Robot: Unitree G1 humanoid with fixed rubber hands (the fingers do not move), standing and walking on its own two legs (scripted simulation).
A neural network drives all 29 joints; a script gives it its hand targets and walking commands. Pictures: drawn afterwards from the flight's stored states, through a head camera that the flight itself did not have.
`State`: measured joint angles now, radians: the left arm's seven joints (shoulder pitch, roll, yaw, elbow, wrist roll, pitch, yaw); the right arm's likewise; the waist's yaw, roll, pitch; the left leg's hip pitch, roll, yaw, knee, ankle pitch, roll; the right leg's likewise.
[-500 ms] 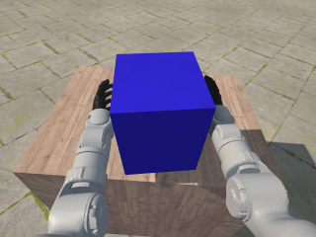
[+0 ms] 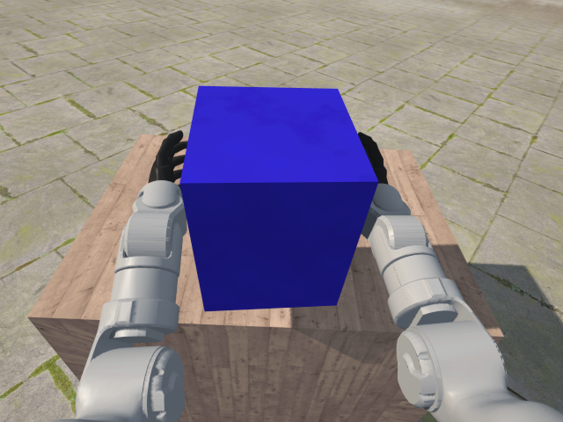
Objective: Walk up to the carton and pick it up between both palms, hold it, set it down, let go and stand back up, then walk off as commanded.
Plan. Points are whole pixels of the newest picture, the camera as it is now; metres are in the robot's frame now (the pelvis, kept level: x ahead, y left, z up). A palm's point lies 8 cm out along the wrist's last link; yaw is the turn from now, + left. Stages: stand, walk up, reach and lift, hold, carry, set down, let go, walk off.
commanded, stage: reach and lift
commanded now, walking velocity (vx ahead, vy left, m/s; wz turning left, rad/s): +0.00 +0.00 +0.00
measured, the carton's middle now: (270, 200) +0.40 +0.00 +0.14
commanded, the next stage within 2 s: hold in 1.44 s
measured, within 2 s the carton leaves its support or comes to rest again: neither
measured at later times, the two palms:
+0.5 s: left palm (163, 169) +0.39 +0.14 +0.20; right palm (380, 177) +0.38 -0.15 +0.20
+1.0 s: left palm (161, 163) +0.39 +0.15 +0.21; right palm (381, 172) +0.38 -0.15 +0.21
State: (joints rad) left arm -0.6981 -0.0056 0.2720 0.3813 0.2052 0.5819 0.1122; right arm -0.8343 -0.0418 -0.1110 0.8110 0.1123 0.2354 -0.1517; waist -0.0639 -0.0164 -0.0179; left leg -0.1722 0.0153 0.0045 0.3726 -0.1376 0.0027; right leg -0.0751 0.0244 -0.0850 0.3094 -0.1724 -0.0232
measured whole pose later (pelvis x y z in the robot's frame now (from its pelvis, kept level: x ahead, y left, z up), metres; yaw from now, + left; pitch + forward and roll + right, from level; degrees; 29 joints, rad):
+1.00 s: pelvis +0.01 +0.01 +0.00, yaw -1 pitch -4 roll -2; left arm -0.71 0.02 0.25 0.23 0.17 0.78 0.09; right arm -0.82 -0.10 0.01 0.58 0.31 0.47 -0.26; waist -0.09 0.02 -0.05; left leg -0.17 0.01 0.02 0.39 -0.16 0.02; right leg -0.06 0.02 -0.07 0.29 -0.17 -0.01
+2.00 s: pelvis +0.00 +0.01 +0.00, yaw -1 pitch -3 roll -2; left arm -0.81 0.06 0.29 0.30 0.17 0.87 0.06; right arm -0.97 -0.13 0.01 0.70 0.37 0.58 -0.29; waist -0.08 0.02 -0.12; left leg -0.19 0.02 0.01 0.40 -0.15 0.01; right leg -0.08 0.03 -0.07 0.31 -0.17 -0.02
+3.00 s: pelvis +0.00 +0.00 +0.00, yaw -1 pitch -4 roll -1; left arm -0.80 0.04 0.32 0.28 0.18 0.90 0.04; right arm -0.96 -0.13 0.01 0.67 0.38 0.62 -0.32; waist -0.08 0.03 -0.12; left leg -0.17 0.02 0.01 0.40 -0.16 0.01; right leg -0.07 0.03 -0.07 0.32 -0.18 -0.02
